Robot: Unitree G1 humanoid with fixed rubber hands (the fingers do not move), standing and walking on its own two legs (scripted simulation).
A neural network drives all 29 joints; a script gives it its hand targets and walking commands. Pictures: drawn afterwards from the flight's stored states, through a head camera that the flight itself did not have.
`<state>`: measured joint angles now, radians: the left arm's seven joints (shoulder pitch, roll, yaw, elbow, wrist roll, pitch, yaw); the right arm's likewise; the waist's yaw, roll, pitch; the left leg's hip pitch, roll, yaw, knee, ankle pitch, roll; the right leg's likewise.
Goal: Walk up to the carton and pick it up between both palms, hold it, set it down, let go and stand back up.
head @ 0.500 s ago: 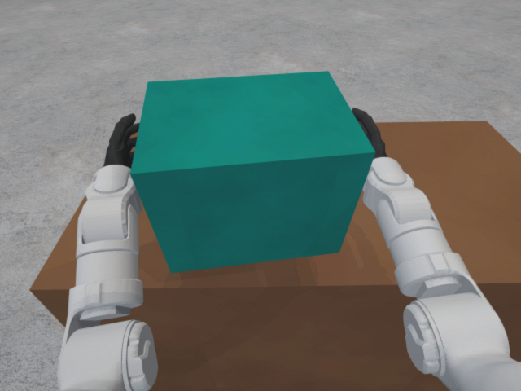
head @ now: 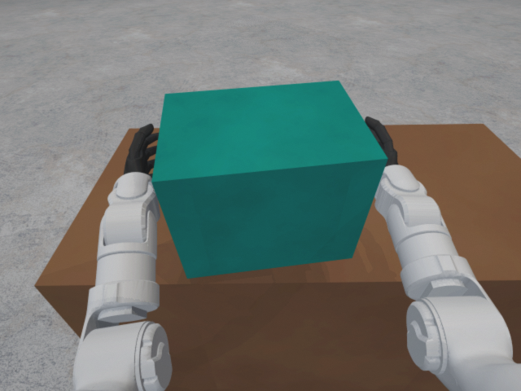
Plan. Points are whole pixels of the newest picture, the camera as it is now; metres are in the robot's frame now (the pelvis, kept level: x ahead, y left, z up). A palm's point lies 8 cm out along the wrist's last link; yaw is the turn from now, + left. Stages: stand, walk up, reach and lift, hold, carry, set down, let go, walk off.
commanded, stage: set down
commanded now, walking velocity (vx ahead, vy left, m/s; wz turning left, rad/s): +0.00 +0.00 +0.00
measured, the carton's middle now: (262, 179) +0.40 +0.01 +0.15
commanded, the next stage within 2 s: none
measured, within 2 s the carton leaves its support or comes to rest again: neither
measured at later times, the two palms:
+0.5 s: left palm (150, 183) +0.40 +0.19 +0.15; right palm (372, 167) +0.42 -0.17 +0.15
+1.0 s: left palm (163, 192) +0.40 +0.18 +0.13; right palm (380, 176) +0.42 -0.19 +0.14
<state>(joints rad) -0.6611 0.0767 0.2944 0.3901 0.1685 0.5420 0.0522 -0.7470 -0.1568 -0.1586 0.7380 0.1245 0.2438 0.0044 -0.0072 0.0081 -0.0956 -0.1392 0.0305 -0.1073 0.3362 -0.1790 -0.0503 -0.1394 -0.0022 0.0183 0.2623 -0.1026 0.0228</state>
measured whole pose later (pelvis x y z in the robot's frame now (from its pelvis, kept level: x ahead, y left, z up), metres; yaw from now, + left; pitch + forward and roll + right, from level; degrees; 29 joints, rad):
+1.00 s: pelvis +0.02 +0.00 +0.00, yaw +0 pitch +1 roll -1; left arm -0.61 0.03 0.29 0.51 0.17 0.33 0.10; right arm -0.75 -0.17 -0.21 0.88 0.04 0.05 0.08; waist -0.01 0.01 -0.05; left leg -0.14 0.03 -0.11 0.31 -0.19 -0.05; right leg -0.16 0.00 0.02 0.27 -0.13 0.02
